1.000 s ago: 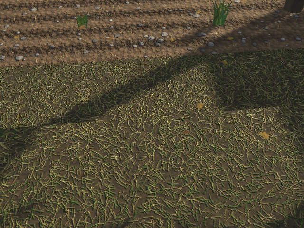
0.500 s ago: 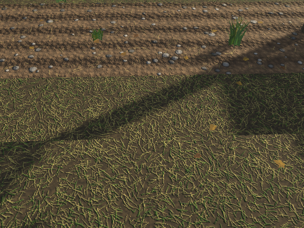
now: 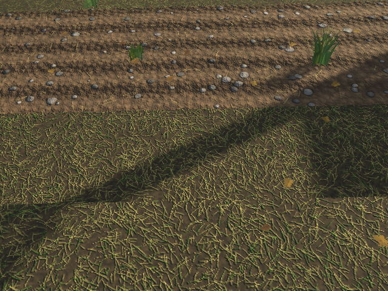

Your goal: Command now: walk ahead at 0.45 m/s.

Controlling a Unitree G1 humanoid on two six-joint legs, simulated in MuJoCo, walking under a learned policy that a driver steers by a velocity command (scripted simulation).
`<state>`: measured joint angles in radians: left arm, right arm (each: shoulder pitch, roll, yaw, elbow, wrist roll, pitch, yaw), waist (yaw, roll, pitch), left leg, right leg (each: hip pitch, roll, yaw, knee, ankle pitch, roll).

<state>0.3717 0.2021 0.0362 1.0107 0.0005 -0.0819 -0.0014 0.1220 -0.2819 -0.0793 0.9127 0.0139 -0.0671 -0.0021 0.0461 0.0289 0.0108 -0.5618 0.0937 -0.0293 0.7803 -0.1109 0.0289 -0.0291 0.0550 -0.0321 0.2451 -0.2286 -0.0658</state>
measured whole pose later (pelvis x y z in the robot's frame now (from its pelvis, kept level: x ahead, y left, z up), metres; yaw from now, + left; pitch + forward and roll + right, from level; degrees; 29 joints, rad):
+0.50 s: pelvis +0.29 +0.12 -0.17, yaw +1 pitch +3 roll +0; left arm 0.35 0.21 0.02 0.95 -0.06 -0.02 0.04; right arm 0.11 -0.20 -0.01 0.99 -0.01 -0.05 0.06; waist 0.06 -0.02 0.08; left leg -0.48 -0.03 0.05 0.58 -0.15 0.06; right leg -0.52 -0.04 0.12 1.78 -0.76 0.09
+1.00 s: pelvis +0.39 +0.09 -0.16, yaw +1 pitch +0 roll +1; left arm 0.26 0.17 0.05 0.97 0.01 0.00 0.03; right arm 0.30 -0.19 -0.03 1.02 -0.02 0.01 -0.03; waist -0.01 0.01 0.00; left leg -0.22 0.00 0.04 0.51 -0.29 0.00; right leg -0.31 -0.03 0.03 0.56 -0.25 0.01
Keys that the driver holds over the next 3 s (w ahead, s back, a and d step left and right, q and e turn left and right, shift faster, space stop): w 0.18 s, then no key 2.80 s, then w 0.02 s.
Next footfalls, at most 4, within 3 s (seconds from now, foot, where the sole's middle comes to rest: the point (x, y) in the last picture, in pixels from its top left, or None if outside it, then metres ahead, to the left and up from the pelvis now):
0.36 left None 0.42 0.21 -0.93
0.74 right None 0.47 -0.03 -0.93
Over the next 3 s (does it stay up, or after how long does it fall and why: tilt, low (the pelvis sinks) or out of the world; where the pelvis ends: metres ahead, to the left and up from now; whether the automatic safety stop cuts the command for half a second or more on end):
stays up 0.42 0.12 -0.16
